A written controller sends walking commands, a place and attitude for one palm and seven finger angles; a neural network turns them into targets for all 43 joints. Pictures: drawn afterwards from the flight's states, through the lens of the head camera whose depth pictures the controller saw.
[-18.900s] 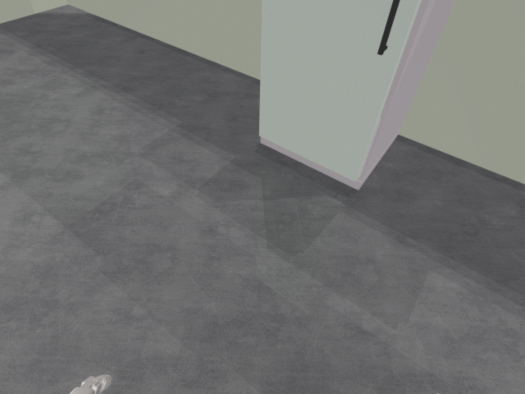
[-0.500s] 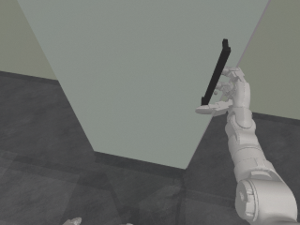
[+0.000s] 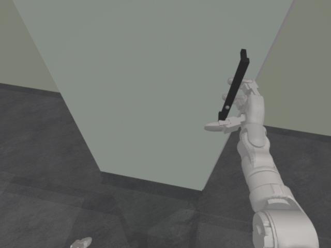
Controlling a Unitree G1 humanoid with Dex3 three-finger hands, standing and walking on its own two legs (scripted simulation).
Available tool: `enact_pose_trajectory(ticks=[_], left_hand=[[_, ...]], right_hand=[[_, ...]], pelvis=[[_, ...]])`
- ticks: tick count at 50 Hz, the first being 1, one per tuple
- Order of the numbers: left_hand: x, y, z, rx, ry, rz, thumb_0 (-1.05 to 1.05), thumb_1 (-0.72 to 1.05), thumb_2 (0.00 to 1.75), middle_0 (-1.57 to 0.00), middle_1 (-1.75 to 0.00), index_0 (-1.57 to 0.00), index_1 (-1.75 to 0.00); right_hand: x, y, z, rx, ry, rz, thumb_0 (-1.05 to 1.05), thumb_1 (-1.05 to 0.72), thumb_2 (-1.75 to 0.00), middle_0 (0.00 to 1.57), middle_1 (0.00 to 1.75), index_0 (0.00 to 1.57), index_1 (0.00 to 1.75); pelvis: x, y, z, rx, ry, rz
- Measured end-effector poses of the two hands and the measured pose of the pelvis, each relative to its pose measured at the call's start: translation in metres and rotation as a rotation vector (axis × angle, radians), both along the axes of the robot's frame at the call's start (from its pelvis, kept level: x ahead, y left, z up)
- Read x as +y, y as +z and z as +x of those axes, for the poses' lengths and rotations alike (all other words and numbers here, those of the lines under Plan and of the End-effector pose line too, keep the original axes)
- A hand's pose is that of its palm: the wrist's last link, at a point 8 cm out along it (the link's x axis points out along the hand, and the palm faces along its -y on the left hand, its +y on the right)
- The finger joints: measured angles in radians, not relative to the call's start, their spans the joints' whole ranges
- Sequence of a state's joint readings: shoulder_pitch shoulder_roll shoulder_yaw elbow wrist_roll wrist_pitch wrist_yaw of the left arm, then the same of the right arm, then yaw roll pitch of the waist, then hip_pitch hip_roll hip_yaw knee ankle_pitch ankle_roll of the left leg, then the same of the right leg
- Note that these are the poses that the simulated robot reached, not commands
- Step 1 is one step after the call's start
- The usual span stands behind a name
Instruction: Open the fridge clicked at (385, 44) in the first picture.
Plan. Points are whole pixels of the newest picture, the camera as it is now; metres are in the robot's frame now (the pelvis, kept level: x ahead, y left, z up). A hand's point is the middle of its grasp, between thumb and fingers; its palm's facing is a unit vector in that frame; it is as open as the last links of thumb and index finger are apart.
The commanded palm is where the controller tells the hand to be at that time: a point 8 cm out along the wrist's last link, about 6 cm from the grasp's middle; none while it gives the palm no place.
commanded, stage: slide the fingers in behind the handle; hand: right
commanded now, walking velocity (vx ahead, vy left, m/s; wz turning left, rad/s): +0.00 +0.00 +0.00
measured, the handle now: (230, 93) +0.50 -0.10 +0.11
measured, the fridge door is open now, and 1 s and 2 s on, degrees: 0 0 0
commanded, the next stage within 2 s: grip the handle and tug to test in 0.98 s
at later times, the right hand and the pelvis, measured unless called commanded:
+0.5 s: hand (221, 108) +0.44 -0.08 +0.11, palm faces +0.05 +1.00 +0.00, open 14.0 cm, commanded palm +0.41 -0.12 +0.11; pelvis +0.00 +0.01 +0.00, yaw +0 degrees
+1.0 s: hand (220, 107) +0.44 -0.07 +0.11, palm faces +0.04 +1.00 +0.00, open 14.0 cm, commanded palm +0.41 -0.13 +0.11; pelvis -0.01 +0.01 +0.00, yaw -1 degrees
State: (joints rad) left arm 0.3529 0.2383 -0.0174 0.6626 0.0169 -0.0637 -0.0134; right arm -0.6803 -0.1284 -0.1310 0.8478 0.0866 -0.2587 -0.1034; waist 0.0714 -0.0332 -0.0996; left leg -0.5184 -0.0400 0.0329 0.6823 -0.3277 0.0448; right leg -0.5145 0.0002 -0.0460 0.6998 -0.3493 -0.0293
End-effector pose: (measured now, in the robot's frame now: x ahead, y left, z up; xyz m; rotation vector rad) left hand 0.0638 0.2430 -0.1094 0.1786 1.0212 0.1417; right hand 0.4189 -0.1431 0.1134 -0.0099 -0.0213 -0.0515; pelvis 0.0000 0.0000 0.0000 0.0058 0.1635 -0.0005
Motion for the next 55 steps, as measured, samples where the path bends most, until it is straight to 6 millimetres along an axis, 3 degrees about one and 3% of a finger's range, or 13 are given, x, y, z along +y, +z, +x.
enact_pose_trajectory(ticks=[7, 17, 55], left_hand=[[0.002, 0.001, 0.005, 0.001, -0.010, 0.008, 0.00, 0.91, 0.90, -0.20, -0.30, -0.20, -0.30], [0.005, 0.001, 0.008, -0.014, -0.012, 0.005, 0.00, 0.91, 0.90, -0.20, -0.30, -0.20, -0.30], [0.005, 0.002, -0.002, 0.003, -0.003, 0.011, 0.00, 0.91, 0.90, -0.20, -0.30, -0.20, -0.30]], right_hand=[[0.003, -0.007, -0.005, 0.035, 0.004, 0.011, -0.02, 0.50, -0.29, 0.30, 1.20, 0.30, 1.20], [0.017, 0.002, -0.003, 0.006, 0.018, 0.010, -0.02, 0.50, -0.29, 0.30, 1.20, 0.29, 1.20], [0.016, -0.001, -0.002, 0.008, 0.009, 0.021, -0.02, 0.50, -0.29, 0.30, 1.20, 0.29, 1.20]], pelvis=[[0.003, 0.001, -0.001, -0.013, -0.011, 0.002], [0.005, 0.001, -0.002, -0.011, -0.010, -0.002], [0.004, 0.002, -0.005, -0.007, -0.006, -0.001]])
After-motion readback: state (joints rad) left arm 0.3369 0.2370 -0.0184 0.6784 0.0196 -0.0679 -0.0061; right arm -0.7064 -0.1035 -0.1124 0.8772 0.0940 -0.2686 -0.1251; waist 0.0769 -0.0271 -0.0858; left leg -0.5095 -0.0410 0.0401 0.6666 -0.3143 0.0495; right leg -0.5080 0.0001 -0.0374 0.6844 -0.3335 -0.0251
